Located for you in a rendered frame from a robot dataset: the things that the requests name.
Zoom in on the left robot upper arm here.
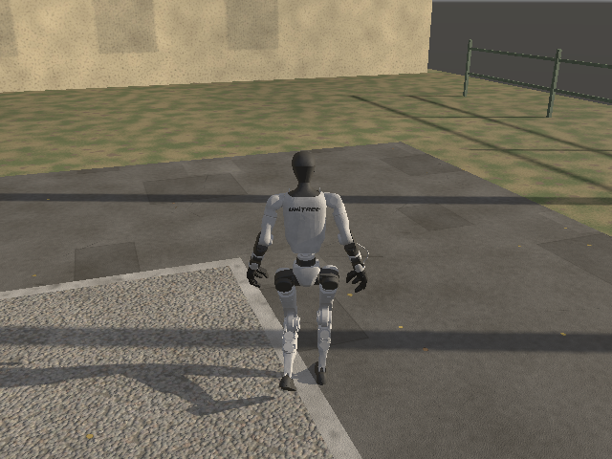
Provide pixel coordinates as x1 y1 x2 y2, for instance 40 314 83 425
258 193 285 247

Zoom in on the robot left forearm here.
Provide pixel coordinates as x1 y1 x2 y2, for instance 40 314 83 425
249 231 268 270

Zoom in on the left robot hand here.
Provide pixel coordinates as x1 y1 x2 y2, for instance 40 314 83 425
247 267 269 288

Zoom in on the right robot thigh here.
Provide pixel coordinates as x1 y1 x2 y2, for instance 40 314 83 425
317 265 339 327

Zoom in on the humanoid robot torso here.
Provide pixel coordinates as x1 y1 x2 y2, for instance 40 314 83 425
283 188 327 287

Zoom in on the right robot upper arm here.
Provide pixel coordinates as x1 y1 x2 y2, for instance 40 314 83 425
324 192 354 246

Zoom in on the robot right forearm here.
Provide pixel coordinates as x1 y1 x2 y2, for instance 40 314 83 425
344 230 365 273

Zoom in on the right robot hand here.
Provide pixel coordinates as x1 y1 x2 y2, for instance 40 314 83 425
346 269 368 293

